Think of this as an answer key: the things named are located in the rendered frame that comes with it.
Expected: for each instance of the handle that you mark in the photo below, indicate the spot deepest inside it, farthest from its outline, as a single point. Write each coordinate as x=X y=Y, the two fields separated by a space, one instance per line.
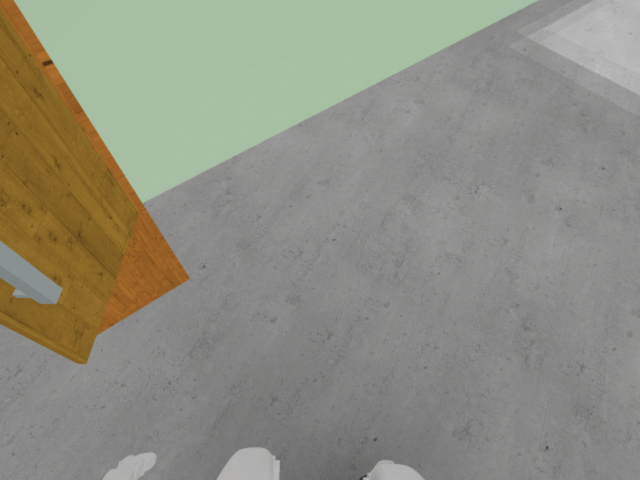
x=28 y=281

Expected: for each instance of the robot right shin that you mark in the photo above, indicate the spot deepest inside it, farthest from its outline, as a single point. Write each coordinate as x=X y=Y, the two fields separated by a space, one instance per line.
x=383 y=462

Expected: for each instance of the left robot thigh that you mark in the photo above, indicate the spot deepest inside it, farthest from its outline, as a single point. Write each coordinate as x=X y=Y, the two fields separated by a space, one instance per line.
x=251 y=464

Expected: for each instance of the robot left hand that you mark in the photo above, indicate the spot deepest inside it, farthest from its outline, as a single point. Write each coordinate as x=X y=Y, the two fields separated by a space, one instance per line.
x=132 y=467

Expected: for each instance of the cupboard door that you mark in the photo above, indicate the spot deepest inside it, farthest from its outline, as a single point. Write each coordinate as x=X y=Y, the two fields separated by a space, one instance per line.
x=61 y=208

